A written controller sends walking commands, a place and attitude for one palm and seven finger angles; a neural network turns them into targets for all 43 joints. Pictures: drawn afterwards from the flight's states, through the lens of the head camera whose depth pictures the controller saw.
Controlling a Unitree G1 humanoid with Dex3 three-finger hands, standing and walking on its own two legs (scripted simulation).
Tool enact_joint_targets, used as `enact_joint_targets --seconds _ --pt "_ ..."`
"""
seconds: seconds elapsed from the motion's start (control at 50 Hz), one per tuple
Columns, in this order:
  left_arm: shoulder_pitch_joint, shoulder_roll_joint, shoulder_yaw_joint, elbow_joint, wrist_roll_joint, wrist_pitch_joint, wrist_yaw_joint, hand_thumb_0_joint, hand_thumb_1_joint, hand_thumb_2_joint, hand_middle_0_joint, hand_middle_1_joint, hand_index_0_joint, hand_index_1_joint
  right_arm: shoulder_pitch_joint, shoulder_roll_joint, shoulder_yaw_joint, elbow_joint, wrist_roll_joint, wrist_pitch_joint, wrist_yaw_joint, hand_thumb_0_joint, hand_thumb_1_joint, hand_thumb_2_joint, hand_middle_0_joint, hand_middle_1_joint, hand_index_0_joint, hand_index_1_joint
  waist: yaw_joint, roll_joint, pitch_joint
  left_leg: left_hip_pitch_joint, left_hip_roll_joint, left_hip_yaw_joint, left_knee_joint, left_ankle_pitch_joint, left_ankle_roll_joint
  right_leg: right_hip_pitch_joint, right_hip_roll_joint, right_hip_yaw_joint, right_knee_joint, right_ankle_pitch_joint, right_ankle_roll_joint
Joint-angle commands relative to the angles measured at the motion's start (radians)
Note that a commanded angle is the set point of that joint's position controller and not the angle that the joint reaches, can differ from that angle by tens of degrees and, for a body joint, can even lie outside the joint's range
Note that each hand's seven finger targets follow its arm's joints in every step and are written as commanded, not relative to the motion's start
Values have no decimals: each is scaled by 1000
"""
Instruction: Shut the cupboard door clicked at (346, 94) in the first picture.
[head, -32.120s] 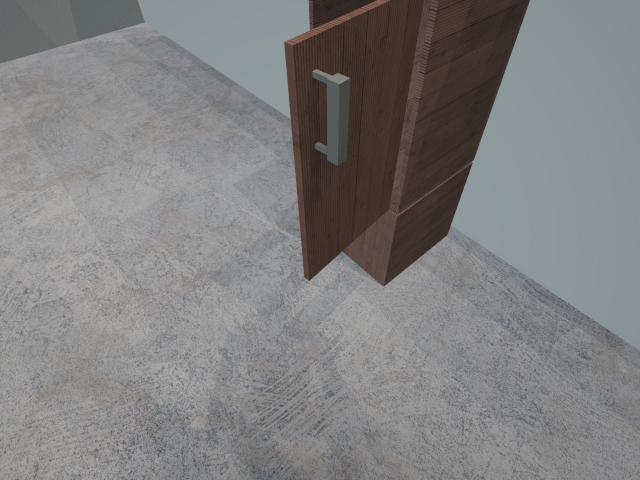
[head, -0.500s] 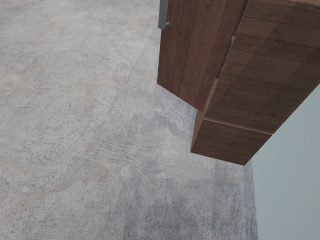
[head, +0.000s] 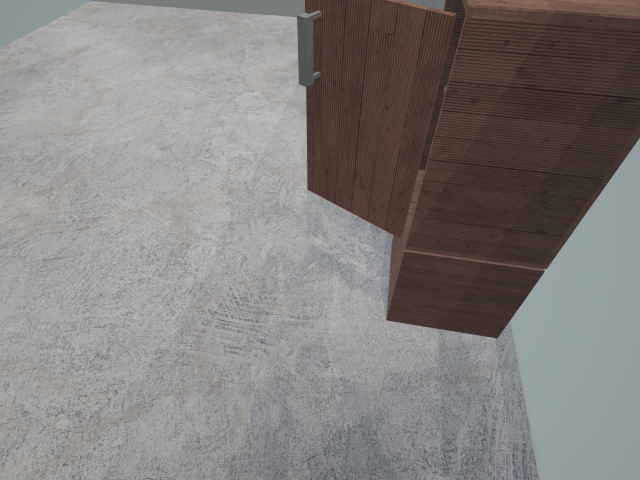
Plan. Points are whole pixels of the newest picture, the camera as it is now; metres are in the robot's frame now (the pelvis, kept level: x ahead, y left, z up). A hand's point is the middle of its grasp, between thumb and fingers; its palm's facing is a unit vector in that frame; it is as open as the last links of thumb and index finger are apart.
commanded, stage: let the arm hang, fingers relaxed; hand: left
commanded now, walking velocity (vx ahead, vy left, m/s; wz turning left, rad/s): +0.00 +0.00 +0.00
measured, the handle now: (311, 49) +0.99 +0.07 +0.12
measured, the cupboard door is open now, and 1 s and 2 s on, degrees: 62 62 62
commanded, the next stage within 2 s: look to check the result in 0.20 s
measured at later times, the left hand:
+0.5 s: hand out of the picture +0.01 +0.17 -0.17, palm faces +0.03 -0.98 -0.18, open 7.4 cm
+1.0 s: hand out of the picture +0.05 +0.18 -0.17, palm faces +0.02 -0.98 -0.20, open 7.4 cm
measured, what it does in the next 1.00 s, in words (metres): stands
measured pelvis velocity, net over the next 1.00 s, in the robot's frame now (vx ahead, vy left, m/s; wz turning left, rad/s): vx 0.04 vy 0.00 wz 0.01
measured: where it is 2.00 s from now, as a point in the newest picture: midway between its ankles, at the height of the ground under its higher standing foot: outside the picture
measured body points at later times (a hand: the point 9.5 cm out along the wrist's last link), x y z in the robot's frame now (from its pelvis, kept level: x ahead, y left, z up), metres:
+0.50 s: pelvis +0.02 +0.00 +0.00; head +0.03 +0.00 +0.45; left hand +0.01 +0.22 -0.16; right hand +0.01 -0.21 -0.16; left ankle +0.01 +0.10 -0.74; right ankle +0.05 -0.13 -0.74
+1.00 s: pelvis +0.04 +0.00 +0.00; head +0.04 +0.00 +0.45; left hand +0.05 +0.23 -0.15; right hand +0.03 -0.23 -0.16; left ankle +0.01 +0.10 -0.74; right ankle +0.05 -0.13 -0.74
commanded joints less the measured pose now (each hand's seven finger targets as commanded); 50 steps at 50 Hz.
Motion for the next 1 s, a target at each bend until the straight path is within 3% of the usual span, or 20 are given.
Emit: enact_joint_targets --seconds 0.0,0.06,0.24,0.32,0.38,0.86,0.94,0.98 --pt "71 97 18 -13 -6 -12 7 0 900 900 -200 -300 -200 -300 66 -88 -15 -17 1 -15 -9 0 -900 -900 200 300 200 300 8 22 86 -104 86 -129 -171 -101 4 15 -46 68 -82 -65 -30" --pt "79 98 15 -7 -5 -11 8 0 900 900 -200 -300 -200 -300 63 -92 -17 -19 2 -13 -10 0 -900 -900 200 300 200 300 9 50 108 -105 86 -126 -175 -109 4 7 -43 68 -85 -59 -30" --pt "71 92 16 0 -7 -20 7 0 900 900 -200 -300 -200 -300 57 -93 -18 -13 4 -21 -13 0 -900 -900 200 300 200 300 2 -22 58 -32 84 -114 -148 1 4 26 -56 72 -90 -6 -29" --pt "72 94 16 4 -8 -23 7 0 900 900 -200 -300 -200 -300 51 -97 -16 -7 5 -24 -14 0 -900 -900 200 300 200 300 2 -8 39 -10 90 -109 -145 51 3 46 -59 66 -85 34 -29" --pt "68 97 16 6 -7 -21 8 0 900 900 -200 -300 -200 -300 42 -98 -15 -2 5 -23 -15 0 -900 -900 200 300 200 300 3 7 63 -14 90 -109 -151 50 2 42 -59 66 -89 31 -30" --pt "24 149 22 -2 -10 -28 3 0 900 900 -200 -300 -200 -300 5 -156 -21 0 7 -31 -17 0 -900 -900 200 300 200 300 3 3 40 34 97 -108 -161 131 2 92 -63 67 -99 107 -36" --pt "27 124 21 -3 -12 -22 6 0 900 900 -200 -300 -200 -300 7 -121 -15 0 5 -24 -13 0 -900 -900 200 300 200 300 3 -10 44 11 90 -111 -145 143 -5 104 -78 46 -77 112 -27" --pt "31 142 32 -15 -12 -16 8 0 900 900 -200 -300 -200 -300 -1 -125 -18 -10 5 -15 -10 0 -900 -900 200 300 200 300 7 -9 47 -19 82 -114 -110 150 -6 101 -91 34 -44 109 -26"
